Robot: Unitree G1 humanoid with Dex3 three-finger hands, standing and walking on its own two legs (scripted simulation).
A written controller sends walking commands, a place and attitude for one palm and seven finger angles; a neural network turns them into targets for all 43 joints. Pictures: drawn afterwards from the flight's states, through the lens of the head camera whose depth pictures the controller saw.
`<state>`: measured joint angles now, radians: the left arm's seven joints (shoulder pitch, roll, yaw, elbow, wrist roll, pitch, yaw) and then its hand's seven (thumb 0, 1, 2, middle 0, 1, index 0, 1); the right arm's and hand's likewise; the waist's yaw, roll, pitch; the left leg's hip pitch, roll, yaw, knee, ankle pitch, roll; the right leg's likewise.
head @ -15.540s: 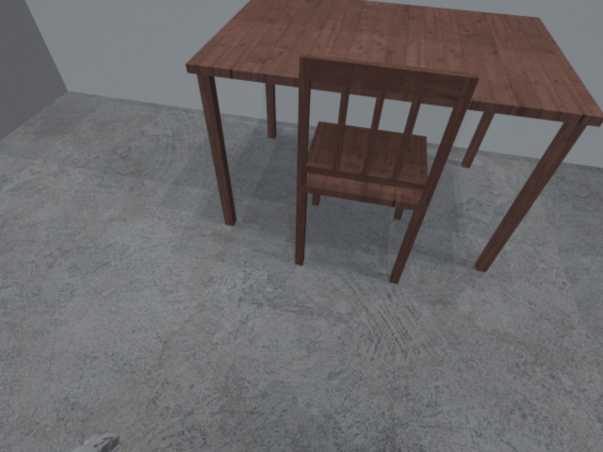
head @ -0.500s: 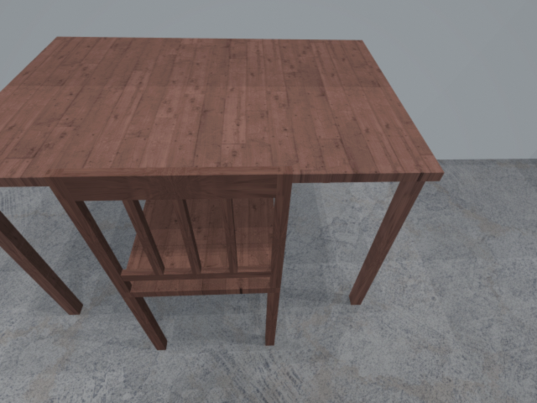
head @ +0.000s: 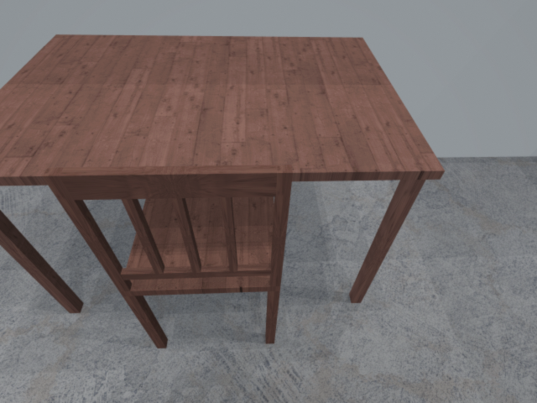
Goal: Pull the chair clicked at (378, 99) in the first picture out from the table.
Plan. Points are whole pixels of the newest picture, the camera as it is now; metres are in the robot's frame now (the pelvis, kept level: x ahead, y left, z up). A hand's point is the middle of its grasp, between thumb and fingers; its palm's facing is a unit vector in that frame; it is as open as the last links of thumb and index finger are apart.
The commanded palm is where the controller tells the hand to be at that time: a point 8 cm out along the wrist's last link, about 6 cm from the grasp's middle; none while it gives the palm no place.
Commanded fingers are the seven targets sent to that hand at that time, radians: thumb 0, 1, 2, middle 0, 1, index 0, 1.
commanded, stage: look again from close up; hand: left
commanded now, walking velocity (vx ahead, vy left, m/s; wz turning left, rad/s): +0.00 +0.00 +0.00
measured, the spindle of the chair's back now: (188, 236) +0.46 +0.21 -0.11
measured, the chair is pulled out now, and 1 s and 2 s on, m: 0.00 0.00 0.00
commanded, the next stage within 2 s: raise the hand toward the chair's back in 0.54 s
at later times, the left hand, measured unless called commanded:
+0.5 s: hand out of the picture -0.03 +0.14 -0.18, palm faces +0.04 -0.99 -0.15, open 7.4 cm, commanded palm none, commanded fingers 0.00 0.90 0.90 -0.20 -0.30 -0.20 -0.30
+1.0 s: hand (199, 342) +0.21 +0.12 -0.02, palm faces +0.04 -0.99 +0.15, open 8.6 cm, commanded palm +0.12 +0.21 -0.07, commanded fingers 0.00 0.46 0.71 -0.16 -0.23 -0.16 -0.23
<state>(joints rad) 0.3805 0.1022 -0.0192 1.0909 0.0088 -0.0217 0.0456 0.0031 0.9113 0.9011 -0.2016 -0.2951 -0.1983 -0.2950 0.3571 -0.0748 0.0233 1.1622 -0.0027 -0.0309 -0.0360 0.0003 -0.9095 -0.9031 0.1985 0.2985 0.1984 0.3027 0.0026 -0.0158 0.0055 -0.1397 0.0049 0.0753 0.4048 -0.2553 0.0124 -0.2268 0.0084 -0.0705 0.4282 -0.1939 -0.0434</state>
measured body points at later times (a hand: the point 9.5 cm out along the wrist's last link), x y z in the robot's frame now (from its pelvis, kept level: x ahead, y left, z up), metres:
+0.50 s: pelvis +0.00 +0.00 +0.00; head +0.01 +0.00 +0.45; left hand -0.03 +0.20 -0.16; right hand -0.04 -0.19 -0.16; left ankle -0.02 +0.11 -0.74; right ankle +0.02 -0.09 -0.74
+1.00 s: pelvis -0.02 +0.00 -0.06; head +0.00 +0.02 +0.39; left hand +0.20 +0.17 -0.02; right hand +0.18 -0.27 -0.09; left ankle -0.02 +0.11 -0.74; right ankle +0.03 -0.09 -0.74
